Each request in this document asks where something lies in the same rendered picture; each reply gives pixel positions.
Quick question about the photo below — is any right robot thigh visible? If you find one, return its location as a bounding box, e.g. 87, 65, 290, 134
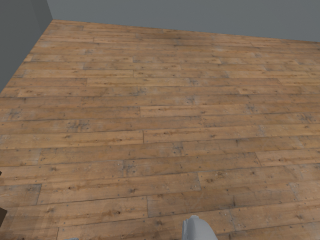
181, 217, 218, 240

